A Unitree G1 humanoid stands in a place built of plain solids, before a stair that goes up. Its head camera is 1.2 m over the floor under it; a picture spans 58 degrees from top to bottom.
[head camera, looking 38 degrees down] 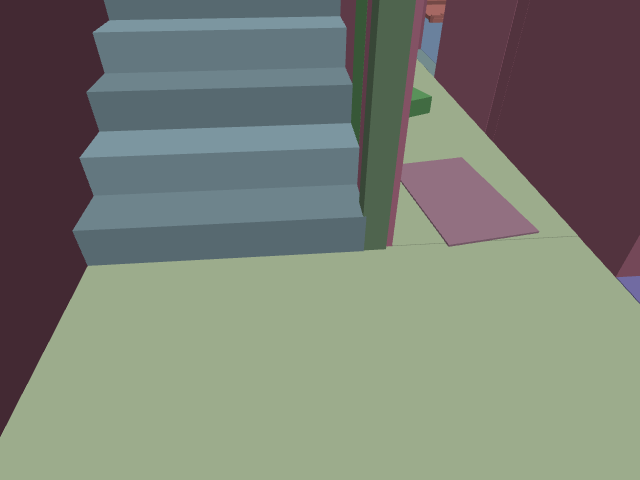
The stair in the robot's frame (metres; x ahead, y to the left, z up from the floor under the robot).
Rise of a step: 0.18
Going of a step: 0.26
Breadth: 1.17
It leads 5 degrees to the left of straight ahead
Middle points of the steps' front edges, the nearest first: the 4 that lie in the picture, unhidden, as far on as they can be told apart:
1.41 0.39 0.18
1.67 0.41 0.37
1.93 0.43 0.55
2.18 0.46 0.73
